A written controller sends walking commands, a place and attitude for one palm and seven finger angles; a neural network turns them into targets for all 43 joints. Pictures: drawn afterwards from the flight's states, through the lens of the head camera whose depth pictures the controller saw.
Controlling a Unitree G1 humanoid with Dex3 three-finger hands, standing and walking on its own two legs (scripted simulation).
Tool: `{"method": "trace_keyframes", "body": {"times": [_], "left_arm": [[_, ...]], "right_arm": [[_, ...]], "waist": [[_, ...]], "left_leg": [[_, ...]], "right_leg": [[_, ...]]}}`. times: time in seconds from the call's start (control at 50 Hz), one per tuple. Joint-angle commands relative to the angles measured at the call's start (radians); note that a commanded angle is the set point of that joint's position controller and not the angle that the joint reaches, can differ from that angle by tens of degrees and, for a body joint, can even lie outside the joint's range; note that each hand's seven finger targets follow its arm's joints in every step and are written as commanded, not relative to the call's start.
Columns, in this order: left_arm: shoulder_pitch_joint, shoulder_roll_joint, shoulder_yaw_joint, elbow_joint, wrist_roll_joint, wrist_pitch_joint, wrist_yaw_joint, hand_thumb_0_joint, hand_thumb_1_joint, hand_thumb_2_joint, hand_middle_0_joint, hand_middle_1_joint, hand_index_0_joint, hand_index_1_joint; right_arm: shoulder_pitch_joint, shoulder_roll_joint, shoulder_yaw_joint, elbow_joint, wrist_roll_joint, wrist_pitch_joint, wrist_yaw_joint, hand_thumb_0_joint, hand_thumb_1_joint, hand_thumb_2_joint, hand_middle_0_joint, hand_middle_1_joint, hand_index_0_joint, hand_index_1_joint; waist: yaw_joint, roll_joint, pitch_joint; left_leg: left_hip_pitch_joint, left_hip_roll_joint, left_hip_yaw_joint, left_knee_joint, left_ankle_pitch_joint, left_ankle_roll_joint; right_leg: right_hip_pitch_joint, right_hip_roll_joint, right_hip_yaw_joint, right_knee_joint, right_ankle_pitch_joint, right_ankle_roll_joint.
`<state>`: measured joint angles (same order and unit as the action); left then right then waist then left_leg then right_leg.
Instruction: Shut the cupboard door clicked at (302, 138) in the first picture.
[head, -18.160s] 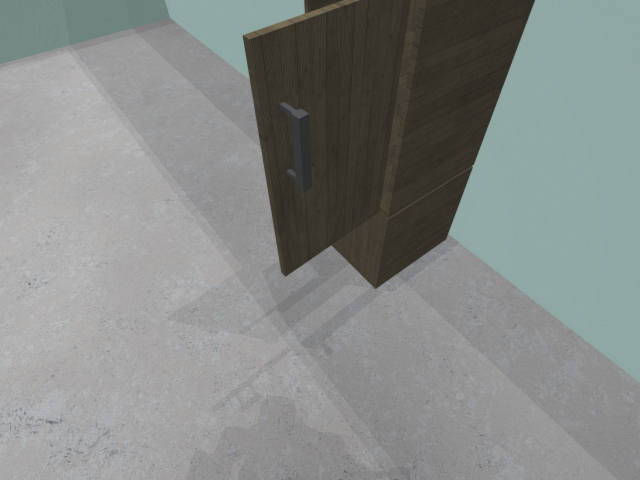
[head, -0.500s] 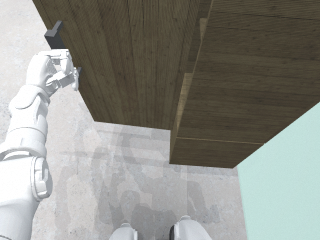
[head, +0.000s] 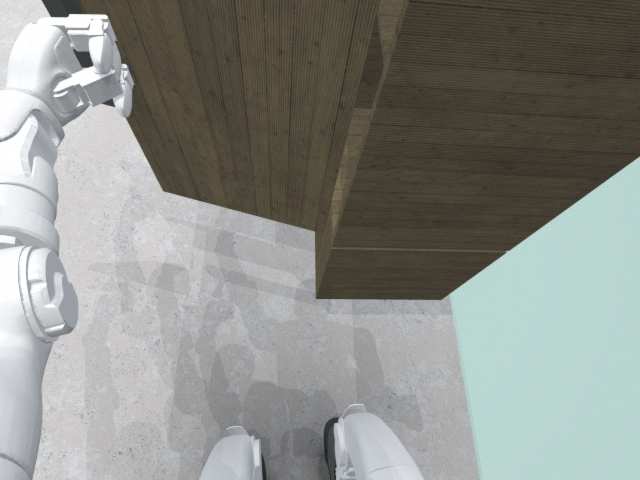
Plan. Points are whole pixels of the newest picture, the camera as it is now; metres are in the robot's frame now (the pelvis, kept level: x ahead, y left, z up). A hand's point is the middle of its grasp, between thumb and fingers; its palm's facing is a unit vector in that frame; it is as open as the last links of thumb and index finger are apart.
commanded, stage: push the door shut along its arc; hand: left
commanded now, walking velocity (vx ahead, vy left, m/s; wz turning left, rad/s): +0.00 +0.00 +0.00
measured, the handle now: (92, 34) +0.62 +0.20 +0.11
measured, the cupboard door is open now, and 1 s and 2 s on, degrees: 75 63 57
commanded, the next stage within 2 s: pull the fist back off the door in 0.88 s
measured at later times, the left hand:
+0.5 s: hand (170, 43) +0.59 +0.11 +0.12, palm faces -0.37 -0.93 +0.01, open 3.1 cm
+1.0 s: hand (190, 32) +0.61 +0.09 +0.12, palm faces -0.41 -0.91 -0.01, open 3.2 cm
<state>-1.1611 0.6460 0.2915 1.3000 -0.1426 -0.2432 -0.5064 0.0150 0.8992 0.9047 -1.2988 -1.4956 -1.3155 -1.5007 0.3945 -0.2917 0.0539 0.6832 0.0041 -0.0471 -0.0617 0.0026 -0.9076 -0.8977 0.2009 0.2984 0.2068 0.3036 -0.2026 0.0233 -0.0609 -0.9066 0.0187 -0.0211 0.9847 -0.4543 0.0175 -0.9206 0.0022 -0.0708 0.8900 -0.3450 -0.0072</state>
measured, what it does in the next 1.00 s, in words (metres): stands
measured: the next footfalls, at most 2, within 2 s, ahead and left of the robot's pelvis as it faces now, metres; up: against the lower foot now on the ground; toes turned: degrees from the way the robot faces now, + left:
none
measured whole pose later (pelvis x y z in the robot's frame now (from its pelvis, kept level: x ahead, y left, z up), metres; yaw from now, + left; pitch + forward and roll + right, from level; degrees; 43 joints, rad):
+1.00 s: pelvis +0.01 -0.01 -0.02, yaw -1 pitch +28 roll -4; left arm -1.50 0.72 0.19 1.41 -0.05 -0.14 -0.52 0.01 0.95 0.99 -1.30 -1.50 -1.30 -1.50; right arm 0.38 -0.28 0.07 0.71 -0.02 -0.04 -0.06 0.00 -0.91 -0.90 0.20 0.30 0.21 0.30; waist -0.30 0.04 -0.06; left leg -1.08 0.04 -0.04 1.12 -0.52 0.01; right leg -1.09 0.02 -0.08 1.01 -0.40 -0.02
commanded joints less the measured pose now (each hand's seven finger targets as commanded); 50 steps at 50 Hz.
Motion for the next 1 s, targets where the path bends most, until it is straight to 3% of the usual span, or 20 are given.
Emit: {"method": "trace_keyframes", "body": {"times": [0.0, 0.04, 0.12, 0.14, 0.2, 0.24, 0.3, 0.34, 0.38, 0.4, 0.44, 0.5, 0.54, 0.6, 0.64, 0.8, 0.84, 0.9, 0.96, 0.98], "left_arm": [[-0.589, 0.155, -0.01, -0.225, 0.012, -0.047, -0.015, 0.0, 0.9, 0.9, -1.3, -1.5, -1.3, -1.5], [-0.587, 0.144, -0.011, -0.244, 0.012, -0.048, -0.018, 0.0, 0.9, 0.9, -1.3, -1.5, -1.3, -1.5], [-0.601, 0.115, -0.022, -0.232, 0.004, -0.028, -0.028, 0.0, 0.9, 0.9, -1.3, -1.5, -1.3, -1.5], [-0.623, 0.153, 0.002, -0.244, 0.009, -0.026, -0.025, 0.0, 0.9, 0.9, -1.3, -1.5, -1.3, -1.5], [-0.605, 0.155, 0.009, -0.208, 0.018, -0.01, -0.021, 0.0, 0.9, 0.9, -1.3, -1.5, -1.3, -1.5], [-0.619, 0.205, 0.04, -0.206, 0.026, -0.013, -0.013, 0.0, 0.9, 0.9, -1.3, -1.5, -1.3, -1.5], [-0.64, 0.221, 0.032, -0.208, 0.046, -0.016, -0.008, 0.0, 0.9, 0.9, -1.3, -1.5, -1.3, -1.5], [-0.655, 0.186, 0.01, -0.198, 0.044, -0.016, -0.012, 0.0, 0.9, 0.9, -1.3, -1.5, -1.3, -1.5], [-0.668, 0.222, 0.029, -0.183, 0.048, -0.007, -0.016, 0.0, 0.9, 0.9, -1.3, -1.5, -1.3, -1.5], [-0.669, 0.204, 0.018, -0.182, 0.048, -0.001, -0.02, 0.0, 0.9, 0.9, -1.3, -1.5, -1.3, -1.5], [-0.677, 0.26, 0.054, -0.192, 0.051, -0.004, -0.019, 0.0, 0.9, 0.9, -1.3, -1.5, -1.3, -1.5], [-0.687, 0.232, 0.028, -0.176, 0.068, 0.009, -0.014, 0.0, 0.9, 0.9, -1.3, -1.5, -1.3, -1.5], [-0.691, 0.288, 0.063, -0.17, 0.075, 0.007, -0.013, 0.0, 0.9, 0.9, -1.3, -1.5, -1.3, -1.5], [-0.714, 0.232, 0.014, -0.142, 0.08, 0.024, -0.02, 0.0, 0.9, 0.9, -1.3, -1.5, -1.3, -1.5], [-0.759, 0.239, 0.011, -0.178, 0.076, 0.018, -0.021, 0.0, 0.9, 0.9, -1.3, -1.5, -1.3, -1.5], [-0.85, 0.121, -0.079, -0.118, 0.07, 0.046, -0.027, 0.0, 0.9, 0.9, -1.3, -1.5, -1.3, -1.5], [-0.882, 0.145, -0.071, -0.145, 0.066, 0.037, -0.027, 0.0, 0.9, 0.9, -1.3, -1.5, -1.3, -1.5], [-0.877, 0.107, -0.095, -0.096, 0.068, 0.051, -0.029, 0.0, 0.9, 0.9, -1.3, -1.5, -1.3, -1.5], [-0.913, 0.096, -0.113, -0.124, 0.073, 0.04, -0.023, 0.0, 0.9, 0.9, -1.3, -1.5, -1.3, -1.5], [-0.949, 0.177, 0.128, -0.13, 0.017, 0.067, 0.185, 0.0, 0.9, 0.9, -1.3, -1.5, -1.3, -1.5]], "right_arm": [[0.198, -0.196, -0.074, -0.028, -0.001, -0.012, -0.018, 0.0, -0.9, -0.9, 0.2, 0.3, 0.2, 0.3], [0.208, -0.195, -0.078, -0.028, -0.006, -0.011, -0.014, 0.0, -0.9, -0.9, 0.2, 0.3, 0.2, 0.3], [0.218, -0.195, -0.078, -0.026, -0.009, -0.004, -0.014, 0.0, -0.9, -0.9, 0.2, 0.3, 0.2, 0.3], [0.222, -0.199, -0.08, -0.021, -0.013, 0.0, -0.013, 0.0, -0.9, -0.9, 0.2, 0.3, 0.2, 0.3], [0.221, -0.195, -0.076, -0.03, -0.013, 0.005, -0.01, 0.0, -0.9, -0.9, 0.2, 0.3, 0.2, 0.3], [0.222, -0.196, -0.073, -0.033, -0.014, 0.009, -0.013, 0.0, -0.9, -0.9, 0.2, 0.3, 0.2, 0.3], [0.227, -0.194, -0.073, -0.035, -0.015, 0.014, -0.012, 0.0, -0.9, -0.9, 0.2, 0.3, 0.2, 0.3], [0.227, -0.194, -0.075, -0.034, -0.015, 0.013, -0.013, 0.0, -0.9, -0.9, 0.2, 0.3, 0.2, 0.3], [0.236, -0.197, -0.074, -0.031, -0.017, 0.018, -0.013, 0.0, -0.9, -0.9, 0.2, 0.3, 0.2, 0.3], [0.233, -0.194, -0.075, -0.035, -0.017, 0.017, -0.012, 0.0, -0.9, -0.9, 0.2, 0.3, 0.2, 0.3], [0.238, -0.196, -0.072, -0.034, -0.018, 0.019, -0.013, 0.0, -0.9, -0.9, 0.2, 0.3, 0.2, 0.3], [0.239, -0.192, -0.073, -0.034, -0.022, 0.022, -0.011, 0.0, -0.9, -0.9, 0.2, 0.3, 0.2, 0.3], [0.249, -0.195, -0.07, -0.035, -0.022, 0.026, -0.014, 0.0, -0.9, -0.9, 0.2, 0.3, 0.2, 0.3], [0.245, -0.191, -0.072, -0.032, -0.02, 0.028, -0.013, 0.0, -0.9, -0.9, 0.2, 0.3, 0.2, 0.3], [0.252, -0.193, -0.073, -0.024, -0.023, 0.024, -0.013, 0.0, -0.9, -0.9, 0.2, 0.3, 0.2, 0.3], [0.243, -0.196, -0.068, 0.019, -0.024, 0.013, -0.011, 0.0, -0.9, -0.9, 0.2, 0.3, 0.2, 0.3], [0.246, -0.199, -0.066, 0.025, -0.025, 0.007, -0.013, 0.0, -0.9, -0.9, 0.2, 0.3, 0.2, 0.3], [0.232, -0.197, -0.06, 0.032, -0.024, 0.002, -0.013, 0.0, -0.9, -0.9, 0.2, 0.3, 0.2, 0.3], [0.233, -0.198, -0.06, 0.044, -0.024, -0.005, -0.015, 0.0, -0.9, -0.9, 0.2, 0.3, 0.2, 0.3], [0.322, -0.163, -0.04, -0.003, -0.049, -0.014, 0.0, 0.0, -0.9, -0.9, 0.2, 0.3, 0.2, 0.3]], "waist": [[-0.086, 0.177, -0.507], [-0.078, 0.223, -0.57], [-0.091, 0.205, -0.561], [-0.089, 0.201, -0.578], [-0.088, 0.175, -0.545], [-0.089, 0.173, -0.546], [-0.095, 0.172, -0.541], [-0.105, 0.174, -0.561], [-0.106, 0.177, -0.56], [-0.11, 0.183, -0.569], [-0.1, 0.195, -0.597], [-0.111, 0.2, -0.591], [-0.109, 0.176, -0.604], [-0.135, 0.157, -0.565], [-0.134, 0.192, -0.613], [-0.186, 0.239, -0.551], [-0.184, 0.251, -0.595], [-0.197, 0.231, -0.552], [-0.205, 0.266, -0.587], [-0.167, 0.332, -0.584]], "left_leg": [[0.379, 0.004, -0.061, -0.084, 0.361, 0.007], [0.457, 0.007, -0.07, -0.071, 0.452, -0.001], [0.47, 0.008, -0.074, -0.058, 0.5, 0.001], [0.473, 0.011, -0.077, -0.056, 0.51, -0.003], [0.429, 0.006, -0.072, -0.056, 0.489, 0.001], [0.396, 0.003, -0.057, -0.049, 0.479, 0.005], [0.364, 0.003, -0.055, -0.044, 0.452, 0.006], [0.397, 0.004, -0.062, -0.035, 0.48, 0.005], [0.381, 0.005, -0.058, -0.029, 0.487, 0.005], [0.382, 0.003, -0.054, -0.026, 0.489, 0.007], [0.379, 0.003, -0.05, -0.016, 0.515, 0.005], [0.358, 0.001, -0.042, -0.004, 0.51, 0.008], [0.337, 0.002, -0.04, 0.001, 0.512, 0.009], [0.288, -0.003, -0.028, 0.006, 0.464, 0.016], [0.333, 0.0, -0.035, 0.013, 0.495, 0.014], [0.357, 0.007, -0.042, 0.042, 0.458, 0.018], [0.38, 0.007, -0.045, 0.051, 0.483, 0.019], [0.311, 0.003, -0.035, 0.061, 0.423, 0.023], [0.355, 0.007, -0.042, 0.072, 0.451, 0.024], [0.247, 0.027, -0.07, 0.057, 0.423, 0.012]], "right_leg": [[0.132, 0.033, 0.032, -0.073, 0.204, -0.024], [0.11, 0.037, 0.026, -0.059, 0.245, -0.028], [0.088, 0.043, 0.016, -0.051, 0.268, -0.029], [0.098, 0.042, 0.017, -0.051, 0.28, -0.026], [0.114, 0.044, 0.016, -0.048, 0.285, -0.028], [0.136, 0.045, 0.024, -0.048, 0.301, -0.025], [0.147, 0.045, 0.024, -0.041, 0.297, -0.024], [0.12, 0.048, 0.02, -0.035, 0.3, -0.024], [0.131, 0.05, 0.019, -0.029, 0.315, -0.027], [0.134, 0.049, 0.021, -0.029, 0.324, -0.026], [0.154, 0.05, 0.022, -0.019, 0.349, -0.028], [0.146, 0.051, 0.024, -0.014, 0.362, -0.025], [0.173, 0.053, 0.023, -0.006, 0.376, -0.025], [0.171, 0.053, 0.027, -0.015, 0.376, -0.021], [0.159, 0.056, 0.023, -0.005, 0.378, -0.025], [0.02, 0.061, 0.002, -0.001, 0.299, -0.026], [0.025, 0.062, 0.0, 0.011, 0.308, -0.029], [0.019, 0.062, -0.003, 0.015, 0.284, -0.028], [-0.014, 0.063, -0.01, 0.03, 0.281, -0.03], [0.008, 0.047, 0.02, 0.001, 0.256, -0.024]]}}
